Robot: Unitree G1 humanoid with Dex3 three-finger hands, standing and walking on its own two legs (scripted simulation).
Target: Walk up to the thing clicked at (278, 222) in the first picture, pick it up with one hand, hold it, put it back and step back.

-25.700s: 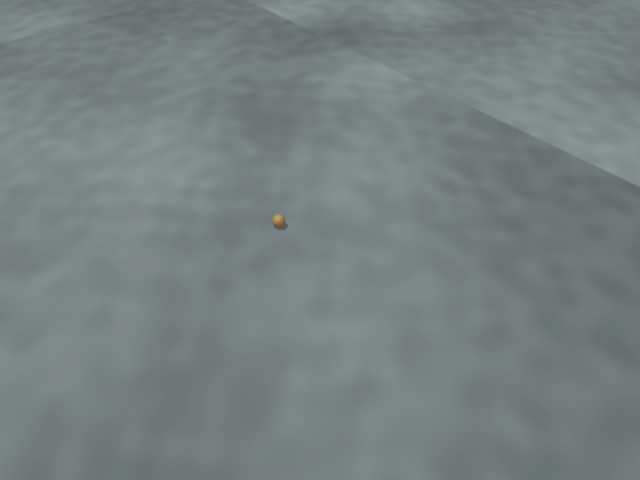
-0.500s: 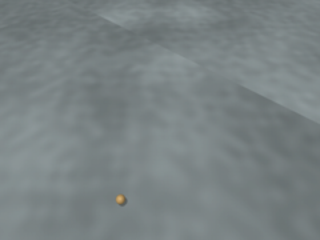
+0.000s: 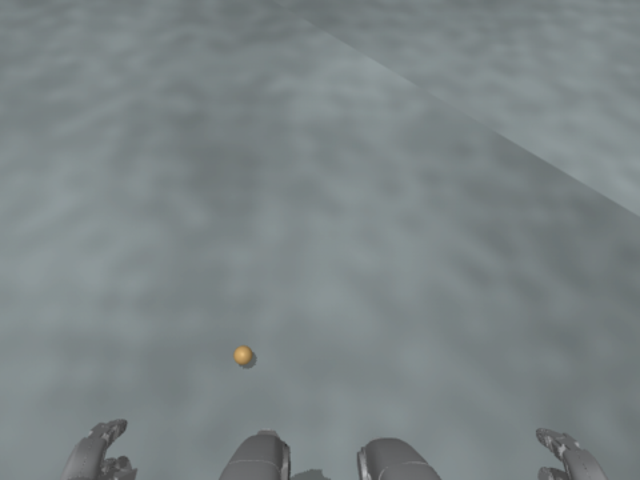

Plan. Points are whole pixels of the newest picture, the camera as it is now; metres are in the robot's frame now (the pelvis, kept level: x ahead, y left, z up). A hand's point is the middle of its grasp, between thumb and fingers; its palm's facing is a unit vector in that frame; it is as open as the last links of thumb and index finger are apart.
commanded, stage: walk up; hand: left
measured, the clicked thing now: (243, 355) +0.46 +0.24 -0.72
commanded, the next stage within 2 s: none
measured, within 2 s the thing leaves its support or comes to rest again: neither
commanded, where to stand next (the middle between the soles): +0.10 -0.02 m, yaw +4 degrees
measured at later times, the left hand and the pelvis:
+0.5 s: hand out of the picture +0.05 +0.26 -0.12, palm faces -0.01 -0.92 -0.40, open 7.4 cm; pelvis +0.00 -0.02 +0.02, yaw +2 degrees
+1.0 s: hand out of the picture +0.04 +0.30 -0.13, palm faces +0.07 -0.89 -0.46, open 7.4 cm; pelvis -0.01 +0.00 +0.00, yaw +6 degrees
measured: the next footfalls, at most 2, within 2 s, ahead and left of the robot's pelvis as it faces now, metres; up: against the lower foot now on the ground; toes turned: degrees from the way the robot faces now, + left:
right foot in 0.10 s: -0.01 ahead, -0.13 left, +0.00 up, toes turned +0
left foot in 0.32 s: +0.05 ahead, +0.11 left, +0.00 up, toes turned +0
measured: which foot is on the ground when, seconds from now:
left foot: down 0.00-0.14, up 0.16-0.30, down 0.32-0.60, up 0.62-0.88, down 0.90-1.00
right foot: up 0.00-0.08, down 0.10-0.38, up 0.40-0.58, down 0.60-0.92, up 0.94-1.00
